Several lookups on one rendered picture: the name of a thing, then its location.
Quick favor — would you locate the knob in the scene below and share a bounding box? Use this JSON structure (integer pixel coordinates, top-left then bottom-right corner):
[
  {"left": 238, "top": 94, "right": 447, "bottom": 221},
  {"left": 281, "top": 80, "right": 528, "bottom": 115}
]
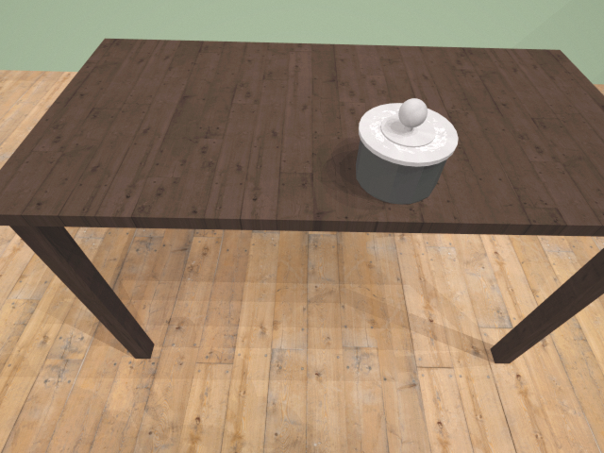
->
[{"left": 398, "top": 98, "right": 428, "bottom": 127}]

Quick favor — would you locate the pot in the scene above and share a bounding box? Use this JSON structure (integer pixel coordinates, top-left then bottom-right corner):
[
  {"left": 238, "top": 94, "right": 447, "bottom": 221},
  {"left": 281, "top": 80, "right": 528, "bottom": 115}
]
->
[{"left": 356, "top": 140, "right": 447, "bottom": 205}]

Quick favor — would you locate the table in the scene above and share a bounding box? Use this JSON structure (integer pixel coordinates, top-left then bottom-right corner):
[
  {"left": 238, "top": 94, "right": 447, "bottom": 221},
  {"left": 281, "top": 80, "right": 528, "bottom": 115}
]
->
[{"left": 0, "top": 39, "right": 604, "bottom": 363}]

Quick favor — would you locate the lid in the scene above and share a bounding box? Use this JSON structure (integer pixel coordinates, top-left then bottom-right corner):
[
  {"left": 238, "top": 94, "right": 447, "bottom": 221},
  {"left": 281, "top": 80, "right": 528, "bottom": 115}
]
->
[{"left": 359, "top": 103, "right": 458, "bottom": 167}]

